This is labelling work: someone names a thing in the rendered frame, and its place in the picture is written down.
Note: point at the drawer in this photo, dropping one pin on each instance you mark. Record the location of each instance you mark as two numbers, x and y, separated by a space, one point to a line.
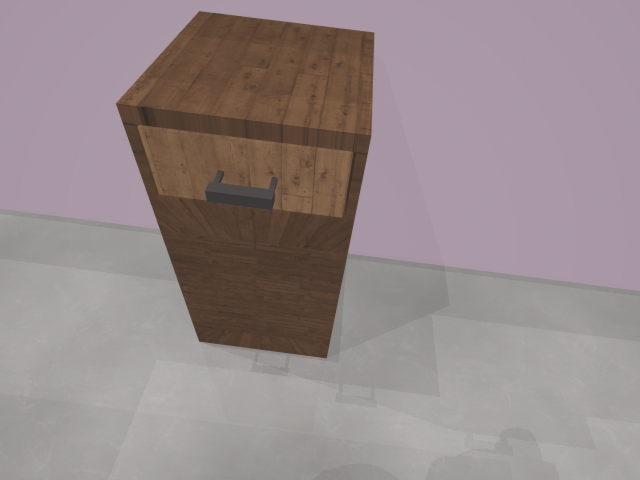
310 180

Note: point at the handle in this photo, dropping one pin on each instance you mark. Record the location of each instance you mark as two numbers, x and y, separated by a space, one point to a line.
218 192

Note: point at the cabinet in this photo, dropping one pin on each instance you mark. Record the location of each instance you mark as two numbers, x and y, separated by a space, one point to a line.
251 277

